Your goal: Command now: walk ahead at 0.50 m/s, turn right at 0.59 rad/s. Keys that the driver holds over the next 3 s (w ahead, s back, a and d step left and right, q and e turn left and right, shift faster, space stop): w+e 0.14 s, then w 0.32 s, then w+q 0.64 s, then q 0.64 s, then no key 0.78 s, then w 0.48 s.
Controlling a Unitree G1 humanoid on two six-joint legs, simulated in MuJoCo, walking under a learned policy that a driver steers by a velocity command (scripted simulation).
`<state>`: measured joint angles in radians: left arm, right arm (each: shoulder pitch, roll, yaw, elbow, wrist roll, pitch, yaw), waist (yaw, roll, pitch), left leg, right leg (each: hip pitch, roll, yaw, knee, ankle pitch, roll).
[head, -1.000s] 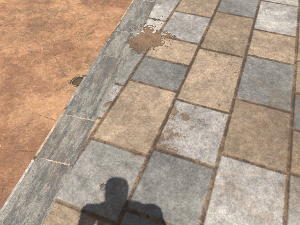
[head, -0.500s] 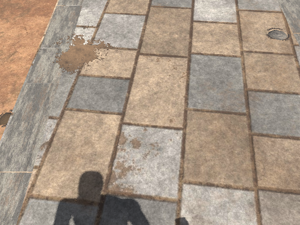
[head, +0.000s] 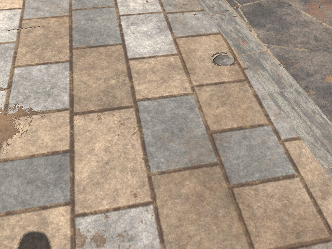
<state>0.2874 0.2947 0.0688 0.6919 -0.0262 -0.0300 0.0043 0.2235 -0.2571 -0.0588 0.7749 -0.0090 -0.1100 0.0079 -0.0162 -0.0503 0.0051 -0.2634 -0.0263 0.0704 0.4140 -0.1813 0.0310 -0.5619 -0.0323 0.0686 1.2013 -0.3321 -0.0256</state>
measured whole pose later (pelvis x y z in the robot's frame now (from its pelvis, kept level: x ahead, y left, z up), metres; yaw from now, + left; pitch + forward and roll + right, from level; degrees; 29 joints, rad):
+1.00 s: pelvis +0.54 -0.05 -0.02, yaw +4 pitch +2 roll -1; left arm 0.26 0.28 0.05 0.79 -0.02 -0.09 0.00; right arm 0.16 -0.29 -0.07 0.71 0.02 -0.06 0.05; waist 0.00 0.00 0.05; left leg -0.47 -0.07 0.03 0.61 -0.18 0.10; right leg -0.29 -0.02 0.01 1.20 -0.45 0.00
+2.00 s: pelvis +0.77 -0.02 +0.00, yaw +35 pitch +2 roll -2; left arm 0.14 0.32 0.09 0.79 0.00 0.03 0.02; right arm 0.21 -0.26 -0.04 0.63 -0.02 0.01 -0.01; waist 0.00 -0.04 0.02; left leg -0.27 -0.01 -0.02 0.48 -0.23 0.04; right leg -0.53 -0.03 -0.01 1.03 -0.37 0.07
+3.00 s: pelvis +0.87 +0.05 +0.00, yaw +36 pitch +2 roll +0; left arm 0.10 0.28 0.04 0.87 -0.02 -0.09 -0.04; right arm 0.48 -0.20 -0.04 0.94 0.01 -0.07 0.00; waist -0.05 -0.02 0.00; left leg 0.01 -0.03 -0.01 0.26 -0.31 0.04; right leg -0.62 -0.06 -0.03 1.01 -0.24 -0.04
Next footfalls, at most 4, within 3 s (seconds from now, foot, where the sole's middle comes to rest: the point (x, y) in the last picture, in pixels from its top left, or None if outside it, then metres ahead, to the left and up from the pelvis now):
0.34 right None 0.32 -0.18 -0.78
0.90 left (161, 209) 0.66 0.02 -0.78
1.36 right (189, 156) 0.94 -0.12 -0.78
1.82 left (146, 188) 0.76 0.09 -0.78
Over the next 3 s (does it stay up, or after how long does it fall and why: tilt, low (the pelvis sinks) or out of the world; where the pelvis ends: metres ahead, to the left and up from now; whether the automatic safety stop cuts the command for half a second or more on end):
stays up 0.87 0.05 0.00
